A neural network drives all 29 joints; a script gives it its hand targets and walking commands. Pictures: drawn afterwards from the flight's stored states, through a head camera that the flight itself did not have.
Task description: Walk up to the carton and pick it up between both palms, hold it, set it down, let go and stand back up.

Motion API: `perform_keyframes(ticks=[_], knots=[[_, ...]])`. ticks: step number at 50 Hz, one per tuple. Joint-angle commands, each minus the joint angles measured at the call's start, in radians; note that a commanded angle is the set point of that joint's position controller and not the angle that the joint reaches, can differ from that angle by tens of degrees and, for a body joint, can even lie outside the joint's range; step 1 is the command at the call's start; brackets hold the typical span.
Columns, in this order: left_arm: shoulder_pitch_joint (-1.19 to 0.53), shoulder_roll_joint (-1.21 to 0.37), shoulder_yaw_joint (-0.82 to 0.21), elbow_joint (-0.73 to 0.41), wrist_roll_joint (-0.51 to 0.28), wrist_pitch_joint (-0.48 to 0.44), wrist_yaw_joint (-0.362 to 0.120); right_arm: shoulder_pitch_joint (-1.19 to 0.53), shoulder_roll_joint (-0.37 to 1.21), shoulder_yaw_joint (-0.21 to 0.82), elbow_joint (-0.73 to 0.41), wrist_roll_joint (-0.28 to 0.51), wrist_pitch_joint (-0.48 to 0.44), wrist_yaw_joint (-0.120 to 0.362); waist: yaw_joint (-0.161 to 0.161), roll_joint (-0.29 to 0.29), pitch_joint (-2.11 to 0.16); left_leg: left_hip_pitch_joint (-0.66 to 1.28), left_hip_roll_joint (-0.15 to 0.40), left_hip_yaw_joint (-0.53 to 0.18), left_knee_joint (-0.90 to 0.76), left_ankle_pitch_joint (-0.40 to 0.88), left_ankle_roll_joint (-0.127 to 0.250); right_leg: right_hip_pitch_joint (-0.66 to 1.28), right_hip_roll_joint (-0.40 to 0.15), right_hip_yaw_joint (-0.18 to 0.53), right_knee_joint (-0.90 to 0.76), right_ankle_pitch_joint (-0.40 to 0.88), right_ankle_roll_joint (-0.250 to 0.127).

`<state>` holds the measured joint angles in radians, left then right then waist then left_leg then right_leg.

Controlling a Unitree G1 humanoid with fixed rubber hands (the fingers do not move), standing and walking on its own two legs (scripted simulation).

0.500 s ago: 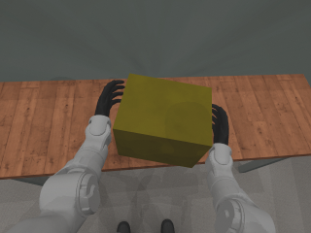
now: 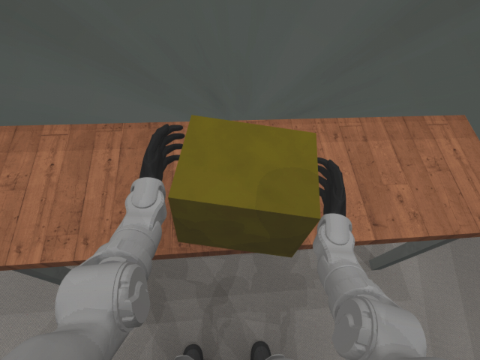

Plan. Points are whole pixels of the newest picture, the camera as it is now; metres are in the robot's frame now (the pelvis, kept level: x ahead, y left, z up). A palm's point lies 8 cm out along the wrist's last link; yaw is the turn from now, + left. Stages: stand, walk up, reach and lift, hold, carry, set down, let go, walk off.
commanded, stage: set down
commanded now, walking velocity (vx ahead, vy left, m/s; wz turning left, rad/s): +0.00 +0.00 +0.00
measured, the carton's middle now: (244, 189) +0.42 -0.03 -0.05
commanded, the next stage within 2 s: none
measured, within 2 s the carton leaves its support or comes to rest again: rests again in 0.04 s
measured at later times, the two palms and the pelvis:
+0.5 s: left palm (129, 221) +0.35 +0.17 -0.02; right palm (340, 219) +0.33 -0.18 +0.01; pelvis -0.04 +0.00 +0.00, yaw +0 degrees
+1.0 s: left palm (113, 261) +0.28 +0.18 -0.02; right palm (355, 258) +0.27 -0.20 -0.01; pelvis -0.06 +0.00 -0.01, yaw +0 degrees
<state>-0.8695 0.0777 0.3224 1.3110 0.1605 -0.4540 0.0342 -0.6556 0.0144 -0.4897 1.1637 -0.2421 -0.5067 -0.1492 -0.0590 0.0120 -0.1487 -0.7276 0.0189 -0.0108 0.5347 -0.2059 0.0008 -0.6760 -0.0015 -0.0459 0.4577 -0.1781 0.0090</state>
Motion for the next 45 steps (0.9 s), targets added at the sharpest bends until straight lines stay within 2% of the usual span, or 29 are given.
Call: perform_keyframes(ticks=[1,4,5,6,8,9,10,13,15,16,17,19,21,23,25,26,27,28,32,33,35,37,38,39,40,45], knots=[[-0.420,0.134,-0.102,-0.083,-0.046,-0.038,-0.015,-0.480,-0.079,0.193,-0.128,0.096,-0.073,0.012,-0.051,0.052,-0.874,0.245,-0.027,0.023,0.088,0.398,-0.063,0.451,0.010,0.016,0.153,0.679,0.023],[-0.371,0.189,-0.120,-0.122,-0.070,-0.024,0.000,-0.415,-0.151,0.212,-0.104,0.148,-0.084,0.000,-0.047,0.087,-0.863,0.302,-0.027,0.014,0.110,0.458,-0.083,0.419,0.024,0.017,0.140,0.637,0.012],[-0.370,0.167,-0.148,-0.142,-0.081,-0.021,0.001,-0.412,-0.138,0.210,-0.087,0.156,-0.084,-0.001,-0.061,0.094,-0.842,0.324,-0.023,0.010,0.108,0.453,-0.087,0.389,0.030,0.008,0.127,0.592,0.009],[-0.385,0.183,-0.150,-0.122,-0.096,-0.018,0.002,-0.425,-0.155,0.216,-0.075,0.172,-0.081,0.000,-0.051,0.099,-0.824,0.334,-0.022,0.010,0.113,0.454,-0.092,0.356,0.031,0.006,0.122,0.553,0.005],[-0.340,0.185,-0.178,-0.125,-0.116,-0.006,0.001,-0.375,-0.164,0.236,-0.051,0.201,-0.074,-0.002,-0.058,0.092,-0.765,0.359,-0.022,0.008,0.111,0.454,-0.095,0.344,0.035,0.004,0.103,0.523,0.001],[-0.285,0.196,-0.174,-0.131,-0.119,0.003,-0.001,-0.331,-0.175,0.256,-0.054,0.221,-0.076,-0.003,-0.047,0.087,-0.752,0.384,-0.022,0.006,0.113,0.478,-0.096,0.351,0.039,0.003,0.101,0.535,0.003],[-0.305,0.204,-0.167,-0.117,-0.120,0.006,-0.004,-0.351,-0.176,0.265,-0.042,0.236,-0.071,-0.004,-0.038,0.085,-0.731,0.375,-0.026,0.008,0.109,0.462,-0.097,0.343,0.036,0.006,0.093,0.504,0.003],[-0.220,0.212,-0.166,-0.176,-0.124,0.010,-0.017,-0.267,-0.183,0.304,-0.054,0.279,-0.076,-0.010,-0.034,0.068,-0.719,0.385,-0.033,0.012,0.095,0.469,-0.093,0.392,0.038,0.010,0.083,0.550,0.008],[-0.198,0.231,-0.155,-0.215,-0.126,0.007,-0.025,-0.231,-0.186,0.322,-0.065,0.300,-0.078,-0.015,-0.026,0.073,-0.714,0.384,-0.041,0.020,0.086,0.450,-0.090,0.411,0.037,0.015,0.075,0.536,0.008],[-0.244,0.245,-0.160,-0.210,-0.136,0.001,-0.027,-0.268,-0.189,0.311,-0.055,0.305,-0.068,-0.016,-0.033,0.071,-0.693,0.364,-0.041,0.023,0.077,0.401,-0.086,0.389,0.033,0.019,0.065,0.480,0.008],[-0.201,0.240,-0.162,-0.242,-0.137,0.000,-0.030,-0.207,-0.184,0.332,-0.068,0.321,-0.067,-0.016,-0.031,0.070,-0.694,0.382,-0.044,0.023,0.074,0.407,-0.083,0.413,0.035,0.023,0.056,0.494,0.006],[-0.207,0.251,-0.178,-0.290,-0.156,-0.009,-0.032,-0.211,-0.193,0.330,-0.085,0.337,-0.060,-0.020,-0.042,0.080,-0.691,0.389,-0.046,0.025,0.069,0.379,-0.082,0.390,0.039,0.022,0.045,0.449,0.002],[-0.185,0.261,-0.186,-0.342,-0.174,-0.021,-0.034,-0.170,-0.187,0.348,-0.108,0.353,-0.053,-0.023,-0.035,0.092,-0.701,0.399,-0.048,0.027,0.066,0.369,-0.082,0.390,0.040,0.027,0.041,0.420,-0.002],[-0.261,0.279,-0.214,-0.330,-0.206,-0.032,-0.032,-0.233,-0.195,0.339,-0.112,0.353,-0.025,-0.023,-0.043,0.097,-0.677,0.361,-0.049,0.029,0.054,0.256,-0.075,0.348,0.038,0.032,0.036,0.300,-0.010],[-0.218,0.270,-0.260,-0.371,-0.248,-0.039,-0.030,-0.186,-0.195,0.351,-0.134,0.371,-0.006,-0.020,-0.052,0.107,-0.677,0.383,-0.045,0.020,0.048,0.214,-0.072,0.330,0.043,0.027,0.039,0.249,-0.019],[-0.235,0.286,-0.265,-0.340,-0.260,-0.038,-0.030,-0.208,-0.198,0.354,-0.137,0.376,0.013,-0.020,-0.048,0.101,-0.649,0.351,-0.046,0.019,0.046,0.160,-0.064,0.313,0.043,0.031,0.044,0.183,-0.020],[-0.202,0.282,-0.276,-0.370,-0.269,-0.039,-0.028,-0.182,-0.198,0.362,-0.153,0.377,0.020,-0.019,-0.046,0.104,-0.668,0.362,-0.045,0.016,0.038,0.156,-0.063,0.330,0.045,0.030,0.046,0.183,-0.021],[-0.202,0.299,-0.274,-0.348,-0.274,-0.036,-0.031,-0.182,-0.200,0.361,-0.153,0.376,0.036,-0.019,-0.041,0.095,-0.645,0.346,-0.046,0.014,0.031,0.119,-0.057,0.329,0.043,0.037,0.043,0.133,-0.021],[-0.111,0.284,-0.307,-0.351,-0.283,-0.028,-0.038,-0.119,-0.202,0.367,-0.159,0.376,0.054,-0.020,-0.040,0.101,-0.609,0.336,-0.037,-0.006,0.000,0.060,-0.048,0.355,0.050,0.031,0.059,0.106,-0.023],[-0.038,0.281,-0.307,-0.378,-0.281,-0.022,-0.043,-0.062,-0.199,0.378,-0.176,0.379,0.050,-0.021,-0.039,0.087,-0.611,0.358,-0.041,-0.008,0.004,0.093,-0.047,0.375,0.050,0.036,0.051,0.128,-0.022],[-0.085,0.301,-0.306,-0.353,-0.293,-0.027,-0.048,-0.120,-0.190,0.372,-0.190,0.372,0.057,-0.023,-0.031,0.076,-0.584,0.314,-0.041,-0.008,-0.001,0.035,-0.041,0.366,0.044,0.042,0.049,0.059,-0.021],[-0.038,0.291,-0.320,-0.378,-0.306,-0.029,-0.051,-0.083,-0.174,0.383,-0.217,0.375,0.058,-0.021,-0.025,0.065,-0.569,0.308,-0.039,-0.015,-0.012,0.010,-0.034,0.389,0.045,0.045,0.050,0.042,-0.018],[-0.069,0.310,-0.316,-0.382,-0.311,-0.035,-0.049,-0.109,-0.179,0.380,-0.234,0.376,0.064,-0.020,-0.013,0.065,-0.565,0.286,-0.038,-0.019,-0.015,-0.027,-0.027,0.378,0.042,0.049,0.055,-0.004,-0.017],[-0.039,0.310,-0.325,-0.395,-0.322,-0.036,-0.050,-0.077,-0.170,0.387,-0.240,0.378,0.066,-0.019,-0.020,0.053,-0.563,0.291,-0.039,-0.013,-0.015,-0.022,-0.025,0.389,0.041,0.052,0.050,-0.014,-0.015],[-0.015,0.318,-0.314,-0.397,-0.319,-0.038,-0.052,-0.059,-0.158,0.398,-0.250,0.376,0.066,-0.019,-0.007,0.044,-0.559,0.294,-0.042,-0.007,-0.011,-0.008,-0.024,0.396,0.035,0.061,0.042,-0.029,-0.014],[-0.022,0.345,-0.335,-0.414,-0.359,-0.058,-0.053,-0.060,-0.137,0.397,-0.288,0.373,0.078,-0.018,0.000,0.020,-0.536,0.253,-0.049,0.007,-0.008,-0.065,-0.015,0.374,0.017,0.082,0.029,-0.148,-0.018]])
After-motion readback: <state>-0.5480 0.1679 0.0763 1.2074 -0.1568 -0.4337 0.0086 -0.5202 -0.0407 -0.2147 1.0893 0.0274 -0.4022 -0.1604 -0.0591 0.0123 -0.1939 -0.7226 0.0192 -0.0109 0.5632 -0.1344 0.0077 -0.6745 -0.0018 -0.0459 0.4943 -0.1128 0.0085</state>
